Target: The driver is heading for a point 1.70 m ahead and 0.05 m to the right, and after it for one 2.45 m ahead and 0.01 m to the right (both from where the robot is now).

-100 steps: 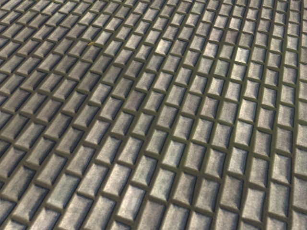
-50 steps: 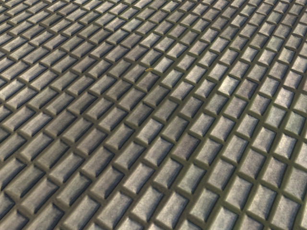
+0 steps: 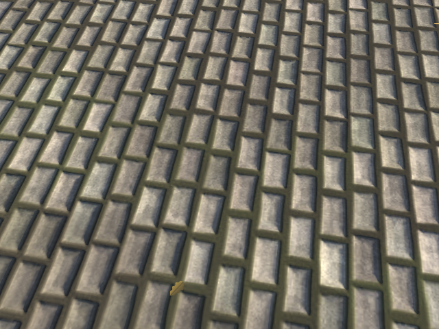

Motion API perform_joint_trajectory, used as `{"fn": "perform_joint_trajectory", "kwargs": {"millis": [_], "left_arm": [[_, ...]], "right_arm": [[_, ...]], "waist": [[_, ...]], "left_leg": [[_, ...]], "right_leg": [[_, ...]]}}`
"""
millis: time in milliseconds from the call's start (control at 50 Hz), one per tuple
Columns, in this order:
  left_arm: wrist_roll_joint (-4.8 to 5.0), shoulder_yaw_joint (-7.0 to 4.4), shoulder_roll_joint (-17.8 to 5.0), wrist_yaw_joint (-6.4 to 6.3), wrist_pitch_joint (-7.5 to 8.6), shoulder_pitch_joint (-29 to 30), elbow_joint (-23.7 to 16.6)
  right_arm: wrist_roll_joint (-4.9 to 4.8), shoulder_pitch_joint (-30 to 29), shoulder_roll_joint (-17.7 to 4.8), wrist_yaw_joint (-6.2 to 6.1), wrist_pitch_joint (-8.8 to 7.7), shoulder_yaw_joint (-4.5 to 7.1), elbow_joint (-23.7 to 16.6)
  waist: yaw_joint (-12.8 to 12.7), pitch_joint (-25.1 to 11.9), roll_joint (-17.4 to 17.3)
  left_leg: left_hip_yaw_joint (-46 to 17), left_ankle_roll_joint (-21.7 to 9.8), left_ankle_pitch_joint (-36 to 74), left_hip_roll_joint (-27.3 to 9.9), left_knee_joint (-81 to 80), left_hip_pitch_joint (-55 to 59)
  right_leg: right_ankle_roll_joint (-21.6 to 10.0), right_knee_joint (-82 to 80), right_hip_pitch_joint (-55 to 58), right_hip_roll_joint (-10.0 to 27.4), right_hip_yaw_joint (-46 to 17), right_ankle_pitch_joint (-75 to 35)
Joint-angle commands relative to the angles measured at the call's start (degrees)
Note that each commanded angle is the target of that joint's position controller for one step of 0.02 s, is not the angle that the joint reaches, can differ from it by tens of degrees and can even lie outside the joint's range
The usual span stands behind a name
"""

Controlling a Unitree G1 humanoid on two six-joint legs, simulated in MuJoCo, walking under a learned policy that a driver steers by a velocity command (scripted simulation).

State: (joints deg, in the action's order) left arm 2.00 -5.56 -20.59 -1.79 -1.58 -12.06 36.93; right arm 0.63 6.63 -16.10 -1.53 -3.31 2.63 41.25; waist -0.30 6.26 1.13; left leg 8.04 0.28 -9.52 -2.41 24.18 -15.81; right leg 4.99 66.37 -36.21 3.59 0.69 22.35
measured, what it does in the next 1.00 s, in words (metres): walks ahead: right foot, then left foot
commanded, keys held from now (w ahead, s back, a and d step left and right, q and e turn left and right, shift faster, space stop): e+shift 0.28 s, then shift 0.14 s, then q+shift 0.58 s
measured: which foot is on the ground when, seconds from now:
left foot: down 0.00-0.18, up 0.20-0.54, down 0.56-0.90, up 0.92-1.00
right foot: up 0.00-0.16, down 0.18-0.58, up 0.60-0.86, down 0.88-1.00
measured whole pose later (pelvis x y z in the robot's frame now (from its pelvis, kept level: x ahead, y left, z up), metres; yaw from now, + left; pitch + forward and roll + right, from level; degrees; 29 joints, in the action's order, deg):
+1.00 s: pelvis +0.16 +0.01 +0.00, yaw -1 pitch +2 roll +0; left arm -1.6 -4.9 -15.4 -1.4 0.2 -9.5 38.1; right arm -1.7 10.2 -20.6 -1.5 2.8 7.2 38.5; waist 1.1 1.6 -2.8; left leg -8.9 3.3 -24.4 4.3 55.6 -30.6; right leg -2.6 24.9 -12.5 -2.6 -0.5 14.5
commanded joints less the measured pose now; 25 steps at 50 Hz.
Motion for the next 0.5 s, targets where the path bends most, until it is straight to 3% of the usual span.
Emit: {"fn": "perform_joint_trajectory", "kwargs": {"millis": [20, 60, 120, 160, 180, 200, 220, 240, 260, 280, 300, 320, 360, 400, 460, 500], "left_arm": [[-0.62, 0.91, 1.99, 1.4, -0.19, -5.75, -3.67], [-0.77, 0.48, 0.47, 2.75, -0.72, -4.83, -3.61], [-0.73, -0.85, -3.01, 4.08, -1.83, -1.48, -5.49], [-0.86, -2.21, -5.25, 3.99, -1.95, -2.86, -5.89], [-1.09, -3.4, -7.08, 3.27, -1.64, -7.87, -4.54], [-0.79, -5.17, -13.38, 1.88, -1.18, -10.78, -4.89], [-3.06, -5.11, -18.07, 1.83, -0.41, -6.46, -8.31], [-2.79, -4.09, -13.76, 2.8, 0.87, -5.14, -9.94], [-2.17, -3.49, -12.62, 2.92, 1.75, -3.3, -9.72], [-0.92, -3.2, -10.98, 2.52, 1.79, -1.04, -9.55], [-0.56, -2.47, -9.11, 1.78, 1.23, 2.59, -10.31], [-1.44, -1.95, -8.12, 1.02, 0.73, 5.15, -11.37], [-2.66, -1.62, -7.35, 0.18, 0.25, 5.41, -11.31], [-2.4, -1.58, -7.15, -0.23, -0.05, 4.11, -10.3], [-2.96, -0.51, -4.88, -0.03, -0.44, 4.49, -9.53], [-3.48, 1.41, -0.43, 0.71, -0.08, 5.03, -8.08]], "right_arm": [[-0.69, -6.67, -7.86, -0.47, -0.98, 2.63, -3.36], [-1.76, -7.9, -8.92, -0.16, -0.83, 3.04, -2.78], [-3.1, -7.03, -10.8, 0.7, -0.48, 3.89, -1.72], [-3.8, -6.4, -11.4, 0.96, 0.18, 4.33, -1.29], [-3.66, -5.14, -10.25, 1.23, 0.68, 4.14, -0.93], [-1.66, -1.07, -7.95, 1.61, 1.04, 3.49, -1.49], [0.16, 2.03, -5.98, 1.89, 1.07, 2.37, -4.35], [-0.29, -1.61, -10.03, 2.06, 1.07, 3.01, -3.6], [-1.45, -4.33, -10.24, 1.93, 0.95, 3.09, -4.6], [-0.74, -4.1, -9.54, 1.29, 0.93, 3.04, -3.78], [-0.2, -3.14, -10.17, 0.71, 1.26, 3.23, -3.03], [-0.25, -2.15, -10.17, 0.72, 1.74, 3.27, -2.15], [-0.42, -0.07, -7.98, 0.82, 2.24, 2.72, -0.83], [-0.68, 0.43, -5.62, 0.93, 2.58, 1.76, -0.63], [-1.04, 1.62, -5.22, 1.32, 3.15, 1.25, -0.2], [-0.72, 2.32, -3.82, 1.89, 3.11, 0.67, -0.11]], "waist": [[-2.26, -11.05, -7.22], [-2.3, -11.15, -6.6], [-2.01, -9.4, -5.87], [-3.69, -9.84, -4.46], [-5.98, -11.46, -1.42], [-5.5, -11.19, 12.49], [-0.11, -19.94, 21.18], [-4.0, -24.1, 9.34], [-2.76, -18.98, 6.2], [-0.94, -14.96, 1.73], [0.69, -13.25, 1.63], [1.82, -13.24, 2.76], [1.82, -15.24, 3.03], [0.94, -16.63, 3.37], [-0.45, -17.24, 5.84], [-0.28, -16.5, 6.4]], "left_leg": [[-4.5, -11.06, 30.39, -14.68, -7.91, 5.71], [-0.54, -9.82, 27.91, -14.14, -6.72, 5.77], [1.86, -7.91, 25.48, -15.11, -2.36, 7.32], [4.17, -5.39, 28.43, -14.22, 6.09, 7.75], [5.58, -3.34, 27.09, -11.82, 15.86, 4.8], [6.96, 1.35, -0.85, -5.63, 33.09, -8.05], [-1.95, 4.3, -31.62, 4.47, 50.43, -24.58], [-13.33, 2.96, -28.26, 3.05, 52.56, -25.32], [-14.17, 1.4, -23.46, 2.28, 50.42, -25.84], [-14.6, 1.12, -19.76, 0.85, 45.91, -25.09], [-14.25, 1.42, -16.86, -0.1, 41.5, -22.66], [-13.0, 1.98, -14.79, 0.06, 39.51, -17.96], [-11.13, 3.69, -12.77, 1.34, 34.44, -12.93], [-10.85, 4.69, -10.94, 1.62, 28.85, -9.4], [-9.8, 4.64, -8.26, 0.6, 24.23, -5.91], [-9.42, 3.61, -5.69, -0.61, 18.6, -0.61]], "right_leg": [[-1.78, -13.65, 6.65, 3.4, -1.83, -12.62], [-3.61, -20.32, 11.28, 2.24, 0.11, -17.99], [-6.47, -25.78, 14.17, 0.74, 2.45, -16.57], [-9.3, -30.87, 19.35, -2.36, 5.02, -15.68], [-11.7, -34.73, 26.86, -4.87, 5.1, -18.63], [-16.91, -39.67, 36.96, 2.71, -10.12, -47.86], [-30.57, -41.96, 47.19, 15.31, -37.62, -43.98], [-29.11, -46.42, 44.99, 15.63, -38.54, -31.77], [-26.08, -47.6, 39.62, 13.99, -34.36, -25.39], [-22.51, -47.76, 34.82, 10.69, -30.41, -20.7], [-20.46, -47.3, 29.86, 9.35, -26.34, -21.37], [-19.54, -46.9, 25.02, 7.59, -22.73, -24.75], [-19.33, -45.11, 22.14, 5.78, -19.02, -31.94], [-18.95, -43.68, 21.02, 4.91, -17.7, -32.64], [-18.42, -42.8, 19.86, 6.11, -17.78, -25.52], [-16.8, -42.13, 17.33, 6.23, -17.0, -17.69]]}}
